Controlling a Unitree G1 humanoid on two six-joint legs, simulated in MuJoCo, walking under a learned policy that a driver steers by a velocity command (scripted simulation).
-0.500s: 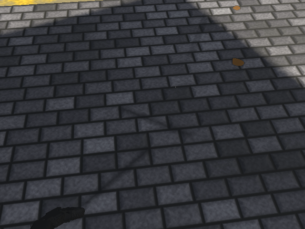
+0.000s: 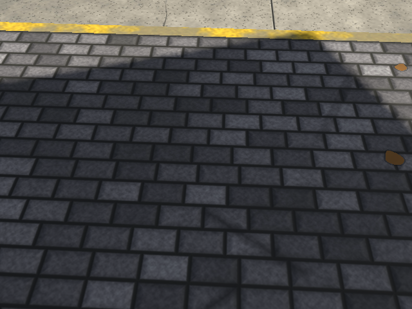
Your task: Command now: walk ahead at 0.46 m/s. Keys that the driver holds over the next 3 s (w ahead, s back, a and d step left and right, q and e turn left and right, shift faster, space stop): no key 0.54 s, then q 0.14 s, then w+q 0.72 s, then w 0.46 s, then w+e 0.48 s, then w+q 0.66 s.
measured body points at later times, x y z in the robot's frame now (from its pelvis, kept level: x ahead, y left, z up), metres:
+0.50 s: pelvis +0.18 +0.04 +0.00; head +0.19 +0.04 +0.45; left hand +0.28 +0.31 -0.14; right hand +0.27 -0.21 -0.14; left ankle +0.21 +0.13 -0.74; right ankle +0.21 -0.10 -0.74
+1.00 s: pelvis +0.26 +0.10 -0.02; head +0.27 +0.12 +0.43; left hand +0.27 +0.39 -0.17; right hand +0.42 -0.17 -0.13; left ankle +0.24 +0.18 -0.74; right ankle +0.21 -0.09 -0.70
